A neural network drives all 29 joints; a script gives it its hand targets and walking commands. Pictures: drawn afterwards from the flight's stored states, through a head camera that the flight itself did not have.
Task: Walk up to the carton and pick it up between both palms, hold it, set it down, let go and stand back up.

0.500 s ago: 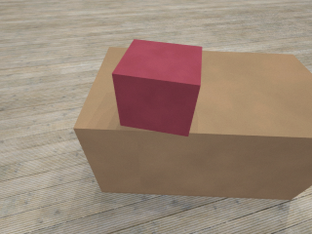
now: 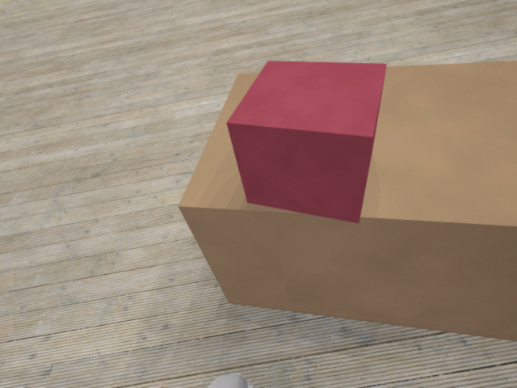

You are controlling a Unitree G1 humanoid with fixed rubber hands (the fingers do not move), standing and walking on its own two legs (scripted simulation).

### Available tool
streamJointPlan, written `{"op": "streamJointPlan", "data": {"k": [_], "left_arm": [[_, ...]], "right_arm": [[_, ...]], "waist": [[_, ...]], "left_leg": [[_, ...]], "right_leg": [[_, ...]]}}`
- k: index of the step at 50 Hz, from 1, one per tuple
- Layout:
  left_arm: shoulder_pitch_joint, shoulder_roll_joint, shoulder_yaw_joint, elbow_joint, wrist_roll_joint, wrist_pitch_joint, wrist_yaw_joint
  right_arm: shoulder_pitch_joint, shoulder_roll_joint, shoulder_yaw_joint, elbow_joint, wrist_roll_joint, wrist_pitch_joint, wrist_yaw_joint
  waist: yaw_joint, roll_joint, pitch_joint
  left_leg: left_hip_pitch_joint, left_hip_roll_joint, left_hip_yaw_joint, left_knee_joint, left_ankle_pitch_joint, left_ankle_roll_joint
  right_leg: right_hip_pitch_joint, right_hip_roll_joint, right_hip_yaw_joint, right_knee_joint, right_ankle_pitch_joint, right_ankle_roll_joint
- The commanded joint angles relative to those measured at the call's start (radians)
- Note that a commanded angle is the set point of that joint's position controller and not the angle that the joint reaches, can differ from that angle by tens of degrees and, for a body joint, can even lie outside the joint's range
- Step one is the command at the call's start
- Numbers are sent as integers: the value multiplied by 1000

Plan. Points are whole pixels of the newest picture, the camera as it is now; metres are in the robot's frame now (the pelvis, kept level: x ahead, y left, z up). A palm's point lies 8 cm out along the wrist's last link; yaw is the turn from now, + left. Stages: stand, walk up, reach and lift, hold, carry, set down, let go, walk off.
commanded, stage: walk up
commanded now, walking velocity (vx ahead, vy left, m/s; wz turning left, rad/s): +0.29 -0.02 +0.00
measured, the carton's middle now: (311, 138) +0.66 -0.05 -0.01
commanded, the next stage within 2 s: none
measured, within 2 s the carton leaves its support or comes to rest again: neither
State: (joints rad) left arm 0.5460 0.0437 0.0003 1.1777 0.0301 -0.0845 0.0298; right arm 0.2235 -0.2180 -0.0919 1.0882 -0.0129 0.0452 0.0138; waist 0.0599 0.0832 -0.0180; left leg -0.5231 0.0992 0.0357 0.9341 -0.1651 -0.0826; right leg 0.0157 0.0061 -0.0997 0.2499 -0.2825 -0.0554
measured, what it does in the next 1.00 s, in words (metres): walks ahead: left foot, then right foot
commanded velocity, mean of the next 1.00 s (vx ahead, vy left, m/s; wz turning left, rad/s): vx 0.11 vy -0.11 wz -0.03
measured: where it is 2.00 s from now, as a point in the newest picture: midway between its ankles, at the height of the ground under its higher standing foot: outside the picture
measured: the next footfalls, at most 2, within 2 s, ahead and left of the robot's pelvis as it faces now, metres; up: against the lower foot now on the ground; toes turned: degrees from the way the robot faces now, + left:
left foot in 0.20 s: +0.16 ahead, +0.15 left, +0.00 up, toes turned +10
right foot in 0.68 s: +0.32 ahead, -0.09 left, +0.00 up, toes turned -10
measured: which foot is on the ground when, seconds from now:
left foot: up 0.00-0.18, down 0.20-0.72, up 0.74-1.00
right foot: down 0.00-0.22, up 0.24-0.66, down 0.68-1.00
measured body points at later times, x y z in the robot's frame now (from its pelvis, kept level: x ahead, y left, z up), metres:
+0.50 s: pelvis +0.16 +0.06 +0.00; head +0.17 +0.12 +0.44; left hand +0.20 +0.30 -0.19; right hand +0.14 -0.19 -0.13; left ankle +0.12 +0.15 -0.75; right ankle +0.14 -0.14 -0.65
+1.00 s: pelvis +0.23 +0.01 -0.02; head +0.28 +0.02 +0.43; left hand +0.32 +0.24 -0.18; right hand +0.27 -0.23 -0.17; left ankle +0.19 +0.12 -0.71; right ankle +0.28 -0.09 -0.75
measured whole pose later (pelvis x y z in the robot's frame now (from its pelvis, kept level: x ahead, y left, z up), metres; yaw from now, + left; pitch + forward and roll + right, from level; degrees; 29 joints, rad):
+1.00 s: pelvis +0.23 +0.01 -0.02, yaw -1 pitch +0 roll -2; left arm 0.10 0.17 0.03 1.05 0.01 0.03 0.05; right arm 0.17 -0.15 -0.04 1.05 -0.02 0.03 -0.06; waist -0.01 0.01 0.10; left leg -0.36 0.10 0.08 0.93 -0.55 0.00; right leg -0.32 0.00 -0.18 0.52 -0.20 -0.06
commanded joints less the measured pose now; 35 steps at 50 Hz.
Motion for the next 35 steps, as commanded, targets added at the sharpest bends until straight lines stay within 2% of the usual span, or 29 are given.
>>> {"op": "streamJointPlan", "data": {"k": [1,3,4,5,6,8,9,10,11,12,13,14,15,16,17,19,20,21,22,24,26,27,28,29,31,32,33,34,35], "left_arm": [[142,115,17,49,-2,-4,18],[148,126,18,58,8,8,20],[156,152,20,57,12,10,21],[142,162,26,55,11,12,21],[126,173,28,64,6,17,21],[64,178,34,60,-3,24,8],[57,167,34,34,-20,18,-1],[72,133,32,-11,-27,23,-2],[43,159,45,-32,-11,38,-3],[15,201,62,-57,-12,49,-14],[-60,224,68,-67,-2,52,-27],[-94,210,72,-68,13,56,-40],[-98,167,59,-65,13,59,-49],[-65,121,55,-44,12,60,-51],[-41,89,44,-32,6,66,-48],[-25,82,53,-24,-1,81,-40],[-26,81,57,-22,-7,89,-40],[-50,103,67,-39,-5,94,-41],[-85,98,65,-57,-10,102,-47],[-175,126,69,-87,-5,112,-53],[-255,129,68,-137,-7,115,-60],[-276,132,65,-150,-31,111,-52],[-332,122,55,-175,-37,93,-51],[-356,136,54,-166,-28,81,-46],[-358,164,59,-145,-19,69,-32],[-306,170,58,-128,-17,64,-25],[-227,197,66,-110,-17,57,-16],[-147,250,65,-88,-17,41,-8],[-106,328,75,-77,-9,31,-3]], "right_arm": [[-254,13,27,-147,-2,-43,5],[-267,3,36,-152,-4,-46,1],[-272,9,40,-148,-7,-51,-3],[-249,16,41,-145,-3,-54,-4],[-209,14,43,-143,-5,-61,-9],[14,-61,11,-73,-4,-79,-29],[171,-154,-17,-47,-8,-95,-44],[272,-268,-44,-25,-22,-94,-59],[292,-295,-46,-7,-13,-75,-74],[250,-260,-40,-21,-2,-65,-81],[200,-192,-27,-26,1,-62,-78],[138,-120,-8,-33,-3,-63,-75],[75,-74,11,-29,-6,-69,-72],[61,-34,28,-26,2,-79,-65],[41,-24,30,-36,-1,-88,-59],[43,-25,36,-27,1,-106,-43],[53,-42,36,-25,1,-113,-38],[84,-28,43,-20,-6,-118,-34],[116,-38,42,-14,-7,-123,-32],[161,-47,47,-1,-11,-124,-37],[183,-38,53,-10,-16,-127,-39],[133,-14,56,-30,-10,-133,-39],[127,5,60,-19,13,-127,-48],[137,3,56,-13,4,-123,-51],[217,-40,44,3,-14,-112,-55],[223,-74,37,6,-16,-108,-55],[228,-87,31,20,-19,-103,-58],[290,-42,43,17,-4,-101,-56],[365,47,61,17,13,-97,-56]], "waist": [[19,-449,207],[18,-411,194],[24,-365,205],[3,-326,206],[-20,-335,208],[-147,-240,89],[-209,-68,-59],[-222,204,-161],[-201,187,-155],[-179,241,-151],[-164,210,-96],[-145,199,33],[-114,172,93],[-86,191,114],[-68,172,119],[-42,159,134],[-37,188,131],[-34,159,147],[-35,199,164],[-58,156,156],[-60,189,187],[-49,219,209],[-29,253,189],[-50,237,176],[-78,112,148],[-55,66,114],[-22,25,60],[-13,-93,-56],[-33,-326,-186]], "left_leg": [[-102,-12,61,-190,-56,21],[-25,-44,112,-230,-124,35],[-20,-55,121,-249,-150,43],[29,-43,113,-256,-144,52],[107,-37,109,-305,-155,59],[459,-18,80,-432,12,90],[696,162,-134,-460,15,134],[803,492,-463,-571,117,185],[718,541,-549,-644,116,222],[646,527,-571,-665,56,262],[556,472,-509,-706,1,205],[419,389,-354,-720,18,156],[381,311,-197,-684,146,106],[374,251,-94,-657,348,82],[363,241,-30,-636,482,94],[333,195,44,-633,638,87],[326,196,58,-625,688,98],[315,191,66,-626,731,103],[289,197,73,-631,733,109],[321,211,64,-639,681,125],[306,222,54,-646,664,144],[260,184,125,-623,797,134],[264,88,185,-611,760,148],[338,70,169,-579,744,161],[367,101,113,-504,752,193],[367,122,100,-443,751,192],[320,119,76,-374,609,172],[267,73,70,-276,265,144],[140,-1,97,-116,-330,104]], "right_leg": [[-47,-193,137,-43,446,-49],[-58,-171,109,-20,458,-66],[-51,-213,152,-6,495,-83],[-95,-248,161,2,521,-96],[-128,-259,185,30,513,-93],[-257,-153,116,261,475,-39],[-390,-100,83,507,255,5],[-530,-17,29,803,-287,56],[-541,-45,89,912,-322,65],[-544,-68,117,977,-287,76],[-557,-79,139,1005,-243,88],[-542,-85,149,1036,-165,91],[-523,-105,155,984,-92,93],[-506,-100,137,923,-37,86],[-491,-104,122,922,-13,86],[-459,-62,73,917,44,89],[-461,-60,55,911,51,95],[-459,-53,54,904,70,95],[-474,-55,51,891,88,98],[-507,-74,51,829,112,103],[-540,-93,50,759,128,113],[-470,-87,53,618,145,106],[-395,-64,29,476,140,100],[-403,-23,-21,410,135,99],[-336,4,-63,325,151,91],[-260,10,-61,261,211,83],[-108,-35,-1,130,344,73],[69,-137,76,132,658,65],[250,-363,284,215,1103,-5]]}}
